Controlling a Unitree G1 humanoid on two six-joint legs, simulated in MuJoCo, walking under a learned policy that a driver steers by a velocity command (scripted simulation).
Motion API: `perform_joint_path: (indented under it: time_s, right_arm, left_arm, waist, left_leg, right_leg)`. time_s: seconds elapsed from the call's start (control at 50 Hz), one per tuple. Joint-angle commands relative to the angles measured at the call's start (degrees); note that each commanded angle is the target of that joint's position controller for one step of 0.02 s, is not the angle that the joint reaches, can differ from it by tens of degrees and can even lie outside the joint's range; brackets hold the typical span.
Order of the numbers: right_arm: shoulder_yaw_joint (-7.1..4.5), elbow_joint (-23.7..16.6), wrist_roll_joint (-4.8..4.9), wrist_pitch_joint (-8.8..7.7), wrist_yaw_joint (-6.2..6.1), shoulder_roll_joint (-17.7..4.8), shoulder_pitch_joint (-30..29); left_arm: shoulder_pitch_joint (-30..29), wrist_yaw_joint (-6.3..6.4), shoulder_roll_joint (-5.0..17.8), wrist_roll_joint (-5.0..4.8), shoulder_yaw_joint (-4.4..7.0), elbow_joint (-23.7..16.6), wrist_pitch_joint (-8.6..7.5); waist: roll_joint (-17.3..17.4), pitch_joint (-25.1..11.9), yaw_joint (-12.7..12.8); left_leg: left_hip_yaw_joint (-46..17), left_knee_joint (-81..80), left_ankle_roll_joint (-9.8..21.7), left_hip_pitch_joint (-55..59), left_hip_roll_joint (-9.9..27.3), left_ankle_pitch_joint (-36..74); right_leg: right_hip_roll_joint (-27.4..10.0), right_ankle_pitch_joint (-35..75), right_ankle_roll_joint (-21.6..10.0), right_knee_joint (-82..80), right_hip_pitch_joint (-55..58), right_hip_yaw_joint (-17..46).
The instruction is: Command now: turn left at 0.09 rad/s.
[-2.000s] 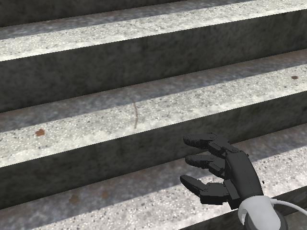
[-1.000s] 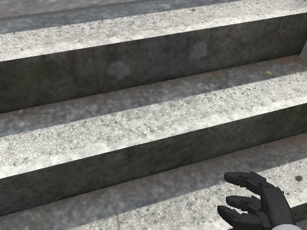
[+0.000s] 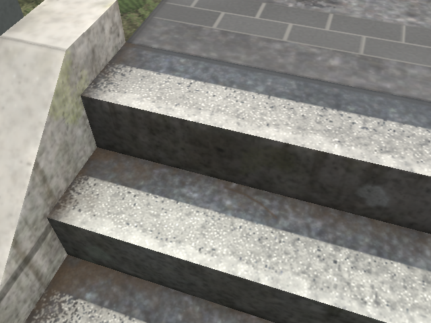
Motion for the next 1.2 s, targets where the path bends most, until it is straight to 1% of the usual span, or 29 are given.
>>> perform_joint_path:
  time_s: [0.02, 0.04, 0.06, 0.08, 0.12, 0.16, 0.18, 0.22, 0.28, 0.44, 0.56, 0.84, 0.86, 0.88, 0.9, 0.92, 0.94, 0.96, 0.98, 1.0, 1.02, 1.04, 1.06, 1.08, 1.1, 1.12, 1.14, 1.18, 1.2]
  right_arm:
    - [-2.78, -4.7, -1.3, -0.59, 0.28, -5.7, 0.3]
    - [-1.9, -3.4, -1.56, -0.66, 0.64, -2.4, 0.2]
    - [-1.92, -2.4, -1.71, -0.86, 0.86, -1.9, -1.8]
    - [-2.04, -1.4, -1.22, -1.06, 0.87, -1.8, -2.5]
    - [-2.33, 0.6, -0.62, -1.43, 0.87, -2.3, -2.3]
    - [-2.94, 2.8, -0.05, -1.71, 0.7, -3.9, -0.1]
    - [-3.24, 3.8, -0.01, -1.8, 0.66, -4.5, 1.0]
    - [-3.49, 5.8, 0.07, -1.84, 0.71, -4.3, 2.6]
    - [-3.69, 8.0, -0.12, -1.79, 0.86, -4.4, 3.9]
    - [-4.08, 11.9, -0.35, -1.2, 0.64, -4.7, 6.1]
    - [-4.05, 13.8, -0.14, -0.93, 0.69, -5.0, 7.4]
    - [-3.96, 16.3, -0.08, -0.46, 0.12, -5.5, 8.7]
    - [-4.93, 16.9, 0.58, -0.24, -0.14, -8.0, 10.4]
    - [-5.66, 16.5, 0.89, -0.19, -0.37, -10.2, 10.2]
    - [-5.92, 14.9, 0.78, -0.49, -0.6, -11.0, 8.0]
    - [-5.85, 13.3, 0.54, -1.14, -0.69, -10.8, 6.0]
    - [-5.74, 12.0, 0.31, -1.8, -0.66, -10.4, 4.4]
    - [-5.6, 10.9, 0.27, -2.38, -0.44, -9.9, 2.6]
    - [-5.16, 8.9, 0.38, -2.93, -0.15, -9.1, -0.9]
    - [-4.23, 6.5, 0.68, -3.63, 0.36, -7.1, -6.3]
    - [-2.69, 4.6, 1.02, -4.82, 1.09, -3.4, -10.3]
    - [-1.54, 4.7, 1.25, -6.11, 1.82, -1.0, -8.4]
    - [-1.74, 5.2, 0.91, -7.15, 2.5, -3.5, -6.5]
    - [-1.82, 3.7, 0.81, -7.92, 3.01, -4.6, -5.1]
    - [-1.03, 1.7, 0.4, -8.92, 3.32, -3.4, -5.0]
    - [0.07, -0.7, -0.14, -9.56, 3.78, -1.7, -6.7]
    - [1.02, -3.0, -0.17, -9.88, 4.19, -0.9, -8.9]
    - [3.36, -10.0, -0.22, -10.43, 4.76, 2.3, -16.5]
    - [4.39, -13.3, -0.08, -10.43, 4.96, 3.4, -18.1]
  left_arm:
    - [0.8, 0.02, 3.4, -0.98, 1.21, -0.6, -1.71]
    - [0.3, 0.44, 4.3, -1.54, 1.78, 0.5, -1.49]
    - [0.1, 0.62, 3.8, -0.94, 1.8, 1.7, -1.08]
    - [1.0, 0.57, 3.4, -0.47, 1.77, 2.8, -0.89]
    - [1.7, 0.33, 3.5, -0.18, 1.94, 5.8, -1.1]
    - [1.6, 0.07, 4.8, -0.26, 2.38, 8.3, -1.39]
    - [1.8, -0.14, 5.0, -0.21, 2.49, 9.3, -1.48]
    - [3.1, -0.57, 4.7, -0.38, 2.52, 11.8, -1.23]
    - [1.6, -0.81, 5.1, -0.16, 2.85, 13.6, -0.72]
    - [2.5, -0.23, 5.6, -0.18, 3.03, 18.4, -0.02]
    - [3.0, 0.0, 5.6, -0.27, 2.84, 20.9, 0.2]
    - [4.1, 0.49, 5.2, -0.19, 2.74, 24.6, 0.31]
    - [4.9, 0.61, 6.8, -0.73, 3.32, 24.8, 0.25]
    - [4.2, 0.67, 8.0, -1.13, 3.72, 24.1, -0.01]
    - [1.3, 0.77, 8.3, -0.98, 3.6, 22.0, -0.64]
    - [-0.9, 0.67, 7.3, -0.77, 3.01, 19.9, -1.55]
    - [-0.8, 0.39, 6.2, -0.5, 2.48, 18.8, -2.61]
    - [0.6, -0.05, 5.4, -0.32, 2.04, 18.5, -3.49]
    - [3.1, -0.29, 5.7, -0.28, 1.86, 18.3, -4.15]
    - [6.5, -0.36, 7.1, -0.4, 1.97, 18.4, -4.64]
    - [9.6, -0.29, 10.2, -0.42, 2.8, 18.5, -4.83]
    - [11.3, -0.05, 14.6, 0.3, 4.29, 18.0, -4.78]
    - [12.9, 0.77, 15.5, 0.69, 4.77, 17.6, -5.31]
    - [11.6, 1.42, 15.1, 0.59, 4.57, 16.2, -6.06]
    - [9.2, 1.61, 13.5, 0.38, 4.17, 15.2, -6.24]
    - [9.4, 1.23, 10.9, 0.14, 3.52, 15.3, -5.95]
    - [13.4, 0.45, 9.2, -0.07, 3.27, 16.9, -5.24]
    - [18.5, -0.36, 4.8, -0.14, 2.56, 19.9, -5.43]
    - [18.4, 0.01, 3.6, -0.58, 2.43, 19.8, -5.83]
  waist:
    - [9.1, -6.0, -2.8]
    - [9.7, -3.0, -2.7]
    - [9.8, -0.7, -1.7]
    - [8.6, 0.2, -1.1]
    - [3.9, 1.2, -1.1]
    - [0.5, 0.6, -2.1]
    - [0.2, -0.3, -2.4]
    - [0.0, -2.0, -2.7]
    - [-0.7, -3.5, -3.1]
    - [-0.8, -4.2, -3.0]
    - [-1.0, -2.4, -3.1]
    - [-1.1, 0.2, -3.2]
    - [-0.6, -1.5, -3.6]
    - [0.6, 0.3, -3.7]
    - [1.6, 3.8, -4.0]
    - [2.6, 5.0, -3.9]
    - [3.0, 4.2, -3.2]
    - [2.8, 2.4, -2.4]
    - [1.3, 1.2, -0.5]
    - [-2.2, 0.9, 2.0]
    - [-9.2, 0.7, 3.6]
    - [-15.8, -2.6, 4.2]
    - [-14.5, -5.5, 5.1]
    - [-10.3, -5.7, 2.8]
    - [-6.7, -4.8, 0.3]
    - [-5.5, -3.0, -0.2]
    - [-3.0, -0.1, 1.0]
    - [-4.4, 5.9, 2.1]
    - [-4.9, 7.0, 0.9]
  left_leg:
    - [-20.9, -18.8, 9.3, 8.1, 12.5, -14.3]
    - [-23.0, -22.6, 10.5, 4.0, 12.8, -21.0]
    - [-23.0, -23.4, 10.2, 2.0, 12.3, -21.6]
    - [-21.1, -22.9, 9.1, 1.4, 11.3, -20.0]
    - [-14.7, -20.6, 5.5, 1.5, 7.7, -11.8]
    - [-10.2, -17.9, 3.6, 5.0, 5.4, -0.8]
    - [-9.4, -17.2, 3.5, 7.0, 5.0, 3.7]
    - [-8.7, -16.2, 3.4, 10.9, 4.8, 12.2]
    - [-7.4, -15.8, 3.6, 13.6, 4.5, 19.8]
    - [-5.9, -16.2, 4.0, 14.9, 3.7, 24.9]
    - [-5.5, -16.9, 4.2, 14.1, 3.4, 23.7]
    - [-5.1, -18.3, 4.0, 11.4, 3.1, 13.8]
    - [-5.1, -17.7, 5.7, 11.7, 2.3, -2.1]
    - [-8.3, -18.9, 8.0, 8.4, 3.7, -19.7]
    - [-12.1, -19.3, 9.7, 4.0, 5.8, -27.2]
    - [-15.1, -19.2, 11.0, 1.2, 7.6, -28.4]
    - [-16.9, -18.8, 11.6, -0.7, 8.7, -26.9]
    - [-17.3, -17.5, 11.8, -2.9, 8.8, -25.5]
    - [-15.6, -14.6, 10.8, -8.5, 7.8, -23.0]
    - [-10.5, -8.9, 8.4, -17.9, 4.8, -17.8]
    - [-2.7, 2.7, 4.7, -27.5, 0.4, -8.8]
    - [2.3, 19.1, 1.9, -32.5, -1.4, 1.8]
    - [-2.4, 39.8, -0.2, -38.2, 0.7, -1.0]
    - [-7.1, 54.6, -1.5, -43.7, 2.7, -1.9]
    - [-9.8, 62.3, -2.3, -47.2, 4.6, -1.2]
    - [-9.0, 70.5, -2.8, -51.5, 4.9, -3.4]
    - [-5.5, 75.5, -2.1, -57.8, 5.1, -6.1]
    - [-5.7, 90.1, -2.0, -70.6, 7.6, -16.1]
    - [-9.6, 93.5, -2.0, -75.1, 9.8, -20.8]
  right_leg:
    - [-2.9, -2.1, 0.2, 1.4, -5.9, 3.9]
    - [-3.0, -1.0, 1.1, 2.0, -3.8, 4.7]
    - [-3.5, -0.7, 1.1, 0.6, -2.9, 5.1]
    - [-3.9, 0.0, 0.8, -2.5, -1.4, 5.6]
    - [-4.3, 2.3, -0.4, -9.1, 1.7, 5.7]
    - [-4.4, 5.3, -1.6, -12.5, 2.8, 5.9]
    - [-4.5, 6.5, -2.0, -13.1, 3.4, 5.9]
    - [-4.8, 8.3, -2.1, -14.0, 4.3, 5.9]
    - [-4.8, 11.3, -1.9, -14.6, 5.3, 5.4]
    - [-4.8, 14.9, -1.7, -15.1, 7.9, 4.2]
    - [-4.8, 15.9, -1.9, -16.1, 8.9, 4.0]
    - [-4.6, 12.8, -2.2, -18.0, 8.2, 3.6]
    - [-2.6, 0.9, -3.8, -14.9, 7.6, 1.7]
    - [-2.5, -10.0, -5.5, -12.8, 3.1, 2.3]
    - [-3.2, -14.9, -6.5, -10.3, -2.8, 3.5]
    - [-3.3, -14.4, -7.0, -7.5, -6.3, 3.8]
    - [-3.4, -11.9, -7.7, -5.9, -7.0, 4.2]
    - [-3.5, -10.7, -8.6, -5.5, -4.9, 4.7]
    - [-4.3, -11.1, -9.9, -7.1, -0.8, 6.7]
    - [-6.1, -13.4, -11.7, -11.3, 6.7, 10.8]
    - [-11.0, -18.0, -14.6, -18.2, 14.1, 20.1]
    - [-19.4, -22.1, -19.9, -25.6, 20.8, 35.0]
    - [-24.2, -21.7, -22.4, -27.7, 24.9, 44.7]
    - [-24.2, -18.0, -21.2, -27.0, 27.1, 44.6]
    - [-22.8, -13.1, -19.1, -25.5, 27.1, 40.0]
    - [-21.3, -6.5, -17.6, -24.9, 27.0, 35.2]
    - [-18.5, -3.4, -16.5, -24.7, 28.0, 30.7]
    - [-17.5, 4.2, -14.9, -24.1, 27.9, 29.4]
    - [-18.4, 6.1, -13.5, -23.1, 27.3, 29.5]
